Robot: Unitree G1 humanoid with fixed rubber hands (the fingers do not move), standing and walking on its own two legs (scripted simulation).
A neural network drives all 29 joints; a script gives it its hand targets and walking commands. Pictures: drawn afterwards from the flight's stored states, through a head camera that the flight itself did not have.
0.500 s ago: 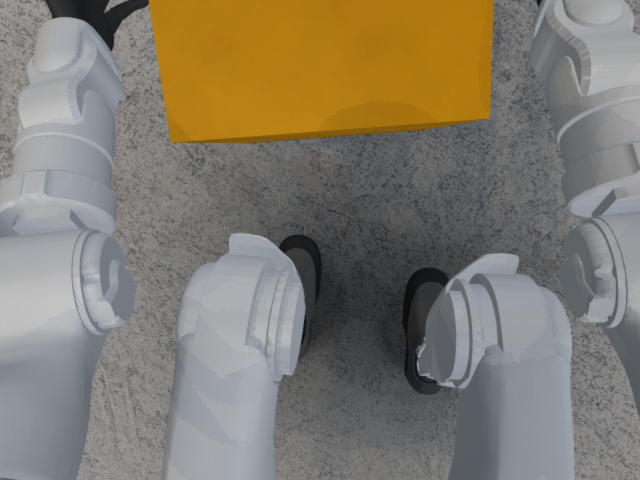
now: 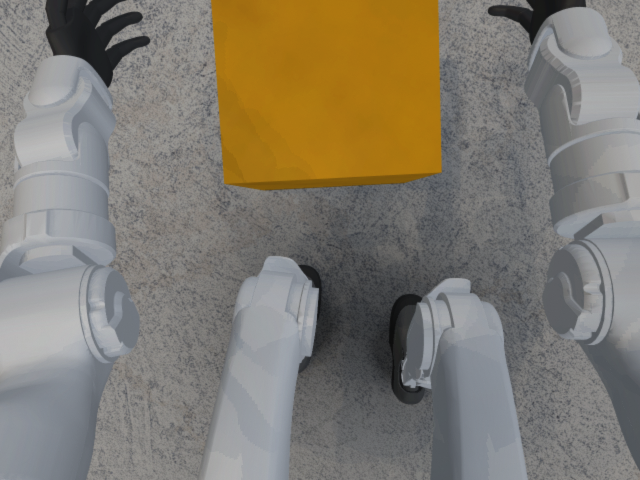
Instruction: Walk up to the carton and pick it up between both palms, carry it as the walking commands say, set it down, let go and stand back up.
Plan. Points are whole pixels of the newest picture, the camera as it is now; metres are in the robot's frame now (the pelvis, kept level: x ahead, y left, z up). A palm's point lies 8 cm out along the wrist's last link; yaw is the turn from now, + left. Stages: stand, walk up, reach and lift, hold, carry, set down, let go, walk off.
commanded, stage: set down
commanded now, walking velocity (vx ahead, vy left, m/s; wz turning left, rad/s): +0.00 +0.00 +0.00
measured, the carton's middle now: (329, 106) +0.53 +0.09 -0.33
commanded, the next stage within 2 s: let go in 0.84 s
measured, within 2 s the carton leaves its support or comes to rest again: neither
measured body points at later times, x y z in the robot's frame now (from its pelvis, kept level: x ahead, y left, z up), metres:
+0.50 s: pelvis +0.03 +0.00 +0.13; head +0.34 +0.04 +0.45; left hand +0.51 +0.33 +0.04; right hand +0.59 -0.11 +0.03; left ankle +0.12 +0.11 -0.42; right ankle +0.09 -0.11 -0.42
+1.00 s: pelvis +0.05 +0.01 +0.22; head +0.34 +0.05 +0.56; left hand +0.48 +0.32 +0.10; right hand +0.56 -0.12 +0.10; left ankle +0.12 +0.11 -0.42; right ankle +0.09 -0.11 -0.42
